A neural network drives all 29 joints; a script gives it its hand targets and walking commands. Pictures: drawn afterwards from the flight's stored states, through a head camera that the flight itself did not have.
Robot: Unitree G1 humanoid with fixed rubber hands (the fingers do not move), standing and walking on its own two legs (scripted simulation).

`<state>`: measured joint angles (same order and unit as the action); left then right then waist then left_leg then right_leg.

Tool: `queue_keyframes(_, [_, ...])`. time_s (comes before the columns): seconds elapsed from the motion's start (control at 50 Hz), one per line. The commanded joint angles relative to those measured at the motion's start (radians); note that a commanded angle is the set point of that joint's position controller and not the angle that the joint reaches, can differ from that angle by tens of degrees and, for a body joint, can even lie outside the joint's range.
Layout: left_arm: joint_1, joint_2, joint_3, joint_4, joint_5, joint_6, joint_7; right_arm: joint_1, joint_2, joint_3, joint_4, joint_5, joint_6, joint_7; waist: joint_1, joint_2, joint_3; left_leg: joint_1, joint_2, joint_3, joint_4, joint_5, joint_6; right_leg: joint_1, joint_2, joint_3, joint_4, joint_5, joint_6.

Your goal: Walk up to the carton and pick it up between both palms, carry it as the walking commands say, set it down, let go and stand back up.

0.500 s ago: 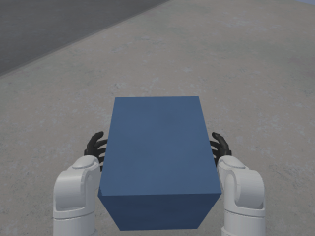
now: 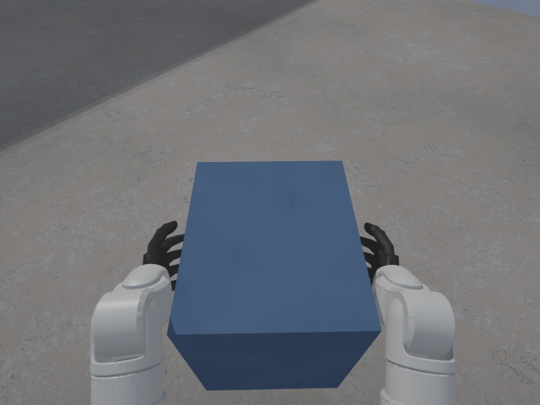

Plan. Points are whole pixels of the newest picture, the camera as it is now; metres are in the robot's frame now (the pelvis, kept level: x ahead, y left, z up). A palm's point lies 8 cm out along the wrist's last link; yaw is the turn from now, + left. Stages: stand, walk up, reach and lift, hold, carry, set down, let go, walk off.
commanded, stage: carry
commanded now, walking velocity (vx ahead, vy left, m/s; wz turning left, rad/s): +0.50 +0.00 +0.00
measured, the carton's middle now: (271, 281) +0.30 +0.00 +0.02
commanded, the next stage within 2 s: none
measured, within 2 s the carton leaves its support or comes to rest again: neither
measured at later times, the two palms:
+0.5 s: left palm (169, 146) +0.53 +0.19 +0.08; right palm (330, 144) +0.54 -0.10 +0.09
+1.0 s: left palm (196, 68) +0.81 +0.18 +0.09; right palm (321, 70) +0.82 -0.11 +0.09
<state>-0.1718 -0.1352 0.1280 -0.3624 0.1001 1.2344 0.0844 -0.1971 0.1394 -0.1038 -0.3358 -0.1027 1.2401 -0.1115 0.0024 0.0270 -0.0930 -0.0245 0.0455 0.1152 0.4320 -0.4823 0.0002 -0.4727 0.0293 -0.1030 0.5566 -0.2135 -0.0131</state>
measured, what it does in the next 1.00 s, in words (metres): walks ahead: left foot, then right foot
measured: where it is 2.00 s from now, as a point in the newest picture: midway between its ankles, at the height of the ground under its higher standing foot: (260, 238)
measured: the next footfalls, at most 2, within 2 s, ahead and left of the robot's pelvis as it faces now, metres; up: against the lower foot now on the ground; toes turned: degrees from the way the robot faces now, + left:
left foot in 0.38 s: +0.31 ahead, +0.13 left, +0.00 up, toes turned +8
right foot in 0.74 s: +0.50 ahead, -0.10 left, +0.00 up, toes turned -4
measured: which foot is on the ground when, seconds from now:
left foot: down 0.00-0.00, up 0.02-0.36, down 0.38-0.78, up 0.80-1.00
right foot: down 0.00-0.40, up 0.42-0.72, down 0.74-1.00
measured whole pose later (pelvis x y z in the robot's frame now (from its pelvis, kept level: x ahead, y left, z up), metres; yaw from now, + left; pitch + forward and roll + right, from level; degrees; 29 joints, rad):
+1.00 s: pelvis +0.54 +0.03 +0.02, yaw +2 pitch +7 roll +2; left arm -0.17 -0.14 0.13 -0.36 0.09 1.22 0.08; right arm -0.20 0.14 -0.11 -0.35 -0.10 1.24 -0.12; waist 0.00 -0.02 -0.08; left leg -0.44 0.00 0.10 0.60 -0.40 -0.02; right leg -0.25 -0.09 -0.08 0.48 -0.35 0.02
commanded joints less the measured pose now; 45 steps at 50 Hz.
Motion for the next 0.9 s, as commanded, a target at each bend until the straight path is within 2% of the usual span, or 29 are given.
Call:
queue_keyframes(0.0, [-0.528, -0.901, -0.721, -0.064, -0.415, -0.003, -0.217, -0.515, 0.9, 0.692, -0.091, 0.401, -0.003, 0.255, 0.016, -0.29, -0.423, -0.696, -0.095, -0.06, 0.806, -0.105, -0.024, 1.062, -0.424, 0.599, -0.134, 0.872, -0.303])
queue_keyframes(0.02, [-0.52, -0.918, -0.742, -0.118, -0.42, -0.022, -0.221, -0.53, 0.915, 0.709, -0.148, 0.426, -0.016, 0.259, 0.031, -0.244, -0.417, -0.794, -0.078, -0.105, 0.858, -0.1, -0.027, 1.083, -0.437, 0.564, -0.104, 0.894, -0.322])
queue_keyframes(0.04, [-0.545, -0.934, -0.751, -0.125, -0.436, -0.023, -0.222, -0.533, 0.935, 0.712, -0.131, 0.43, -0.025, 0.252, 0.026, -0.149, -0.369, -0.81, -0.014, -0.112, 0.822, -0.045, -0.012, 1.033, -0.434, 0.466, -0.12, 0.867, -0.26])
queue_keyframes(0.08, [-0.551, -0.926, -0.74, -0.181, -0.463, -0.034, -0.237, -0.484, 0.965, 0.713, -0.116, 0.425, -0.048, 0.242, 0.019, -0.125, -0.375, -0.71, -0.007, -0.07, 0.603, 0.083, 0.0, 0.934, -0.339, 0.31, -0.181, 0.775, -0.128])
queue_keyframes(0.14, [-0.521, -0.93, -0.74, -0.148, -0.474, -0.031, -0.249, -0.52, 0.965, 0.724, -0.15, 0.426, -0.05, 0.239, 0.031, -0.172, -0.279, -0.631, -0.033, -0.011, 0.336, 0.05, -0.019, 0.752, -0.327, 0.217, -0.254, 0.541, -0.139])
queue_keyframes(0.2, [-0.573, -0.879, -0.738, -0.213, -0.476, -0.033, -0.24, -0.545, 0.946, 0.735, -0.186, 0.436, -0.044, 0.229, 0.031, -0.224, -0.221, -0.515, -0.062, 0.055, 0.174, 0.154, -0.013, 0.625, -0.307, 0.16, -0.261, 0.509, -0.128])
queue_keyframes(0.22, [-0.526, -0.888, -0.729, -0.131, -0.465, -0.024, -0.248, -0.603, 0.924, 0.754, -0.207, 0.434, -0.041, 0.228, 0.023, -0.267, -0.197, -0.497, -0.049, 0.064, 0.175, 0.214, -0.02, 0.569, -0.31, 0.144, -0.278, 0.441, -0.108])
queue_keyframes(0.26, [-0.543, -0.857, -0.716, -0.156, -0.458, -0.013, -0.245, -0.517, 0.927, 0.72, -0.13, 0.411, -0.021, 0.233, 0.018, -0.199, -0.154, -0.403, -0.081, 0.102, 0.037, 0.27, -0.014, 0.551, -0.307, 0.096, -0.21, 0.571, -0.084])
queue_keyframes(0.28, [-0.496, -0.845, -0.695, -0.128, -0.429, -0.014, -0.242, -0.528, 0.948, 0.743, -0.123, 0.426, -0.021, 0.234, 0.012, -0.257, -0.187, -0.323, -0.092, 0.117, -0.003, 0.356, -0.009, 0.541, -0.251, 0.017, -0.13, 0.705, -0.043])
queue_keyframes(0.3, [-0.546, -0.857, -0.708, -0.155, -0.429, -0.011, -0.235, -0.523, 0.95, 0.738, -0.111, 0.433, -0.013, 0.236, -0.005, -0.201, -0.271, -0.166, -0.112, 0.136, -0.04, 0.376, 0.014, 0.524, -0.212, -0.044, 0.01, 0.836, -0.015])
queue_keyframes(0.32, [-0.53, -0.859, -0.704, -0.126, -0.427, -0.011, -0.243, -0.545, 0.933, 0.731, -0.124, 0.427, -0.018, 0.24, -0.02, -0.204, -0.348, 0.045, -0.064, 0.04, -0.031, 0.393, 0.052, 0.401, -0.189, -0.058, 0.106, 0.756, 0.02])
queue_keyframes(0.34, [-0.514, -0.873, -0.702, -0.1, -0.411, 0.006, -0.236, -0.494, 0.912, 0.71, -0.104, 0.409, -0.007, 0.236, -0.043, 0.014, -0.439, 0.267, 0.118, -0.227, -0.011, 0.504, 0.14, 0.181, -0.136, -0.067, 0.389, 0.569, 0.051])
queue_keyframes(0.36, [-0.556, -0.862, -0.718, -0.137, -0.42, -0.005, -0.234, -0.509, 0.922, 0.706, -0.073, 0.419, -0.018, 0.247, -0.03, 0.291, -0.435, 0.467, 0.284, -0.504, -0.036, 0.817, 0.217, -0.102, -0.025, -0.025, 0.542, -0.096, 0.055])
queue_keyframes(0.38, [-0.553, -0.881, -0.729, -0.108, -0.437, -0.015, -0.233, -0.488, 0.908, 0.705, -0.08, 0.405, -0.029, 0.244, -0.025, 0.324, -0.454, 0.608, 0.328, -0.62, 0.008, 1.128, 0.25, -0.259, 0.02, 0.071, 0.624, -0.353, 0.013])
queue_keyframes(0.4, [-0.552, -0.886, -0.743, -0.148, -0.441, -0.022, -0.227, -0.482, 0.924, 0.711, -0.102, 0.411, -0.026, 0.247, -0.033, 0.21, -0.412, 0.597, 0.359, -0.566, 0.013, 1.163, 0.274, -0.343, -0.037, 0.083, 0.647, -0.356, 0.01])
queue_keyframes(0.44, [-0.549, -0.916, -0.74, -0.173, -0.448, -0.038, -0.233, -0.52, 0.953, 0.731, -0.144, 0.433, -0.04, 0.26, -0.035, 0.09, -0.342, 0.439, 0.319, -0.395, -0.046, 0.945, 0.201, -0.329, -0.097, 0.1, 0.475, -0.267, 0.011])
queue_keyframes(0.52, [-0.519, -0.932, -0.743, -0.108, -0.431, -0.03, -0.22, -0.489, 0.913, 0.678, -0.127, 0.413, -0.032, 0.257, -0.021, 0.161, -0.241, 0.282, 0.233, -0.254, -0.132, 0.835, 0.141, -0.217, -0.064, 0.027, 0.24, -0.158, 0.025])
queue_keyframes(0.54, [-0.533, -0.912, -0.756, -0.158, -0.439, -0.035, -0.222, -0.485, 0.917, 0.69, -0.136, 0.412, -0.031, 0.256, -0.022, 0.113, -0.234, 0.193, 0.239, -0.197, -0.162, 0.7, 0.141, -0.15, -0.068, 0.008, 0.137, -0.134, 0.035])
queue_keyframes(0.56, [-0.567, -0.926, -0.762, -0.156, -0.444, -0.034, -0.211, -0.459, 0.92, 0.68, -0.109, 0.415, -0.027, 0.255, -0.017, 0.18, -0.219, 0.189, 0.228, -0.168, -0.17, 0.718, 0.131, -0.12, -0.069, 0.002, 0.109, -0.091, 0.025])
queue_keyframes(0.64, [-0.581, -0.923, -0.765, -0.144, -0.445, -0.018, -0.21, -0.536, 0.887, 0.691, -0.164, 0.426, -0.013, 0.256, -0.009, 0.2, -0.199, 0.179, 0.182, -0.061, -0.072, 0.753, 0.085, 0.007, -0.004, -0.09, -0.14, 0.032, 0.016])
queue_keyframes(0.66, [-0.616, -0.904, -0.76, -0.161, -0.442, -0.016, -0.209, -0.542, 0.909, 0.691, -0.14, 0.424, -0.006, 0.256, 0.001, 0.129, -0.254, 0.123, 0.139, -0.013, 0.004, 0.872, 0.064, 0.195, 0.012, -0.108, -0.187, 0.1, 0.0])
queue_keyframes(0.68, [-0.593, -0.906, -0.765, -0.164, -0.446, -0.016, -0.21, -0.492, 0.886, 0.686, -0.12, 0.405, -0.005, 0.252, 0.014, 0.125, -0.316, 0.029, 0.111, 0.033, 0.15, 0.882, 0.023, 0.396, -0.021, -0.056, -0.237, 0.139, -0.016])
queue_keyframes(0.7, [-0.547, -0.919, -0.747, -0.106, -0.445, -0.008, -0.215, -0.555, 0.892, 0.701, -0.152, 0.415, -0.005, 0.24, 0.038, -0.035, -0.381, -0.206, 0.06, 0.048, 0.346, 0.761, -0.016, 0.671, -0.144, 0.131, -0.205, 0.274, -0.081])
queue_keyframes(0.72, [-0.578, -0.891, -0.737, -0.112, -0.439, -0.014, -0.215, -0.566, 0.893, 0.699, -0.145, 0.421, -0.004, 0.242, 0.025, -0.249, -0.484, -0.442, -0.026, 0.059, 0.593, 0.283, -0.045, 0.9, -0.372, 0.453, -0.153, 0.669, -0.195])
queue_keyframes(0.74, [-0.594, -0.881, -0.734, -0.152, -0.441, -0.015, -0.212, -0.549, 0.908, 0.714, -0.139, 0.426, -0.006, 0.248, 0.021, -0.317, -0.455, -0.65, -0.085, -0.005, 0.629, -0.04, -0.032, 1.021, -0.415, 0.526, -0.138, 0.82, -0.239])
queue_keyframes(0.76, [-0.515, -0.901, -0.729, -0.096, -0.407, -0.016, -0.221, -0.56, 0.919, 0.743, -0.168, 0.431, -0.015, 0.244, 0.034, -0.293, -0.425, -0.735, -0.069, -0.051, 0.642, -0.091, -0.017, 1.048, -0.421, 0.516, -0.128, 0.94, -0.254])
queue_keyframes(0.78, [-0.578, -0.922, -0.75, -0.163, -0.438, -0.023, -0.221, -0.544, 0.926, 0.717, -0.153, 0.432, -0.021, 0.248, 0.024, -0.22, -0.448, -0.715, -0.021, -0.077, 0.657, -0.056, -0.012, 0.981, -0.429, 0.441, -0.13, 0.821, -0.227])
queue_keyframes(0.82, [-0.562, -0.958, -0.749, -0.159, -0.461, -0.029, -0.227, -0.471, 0.958, 0.72, -0.157, 0.422, -0.032, 0.238, 0.031, -0.232, -0.39, -0.787, -0.004, -0.029, 0.497, -0.054, -0.005, 1.034, -0.378, 0.304, -0.14, 0.815, -0.159])
queue_keyframes(0.88, [-0.531, -0.928, -0.746, -0.158, -0.476, -0.035, -0.24, -0.551, 0.94, 0.742, -0.198, 0.442, -0.044, 0.232, 0.03, -0.232, -0.293, -0.648, -0.039, 0.005, 0.206, -0.028, -0.021, 0.822, -0.332, 0.236, -0.191, 0.615, -0.128])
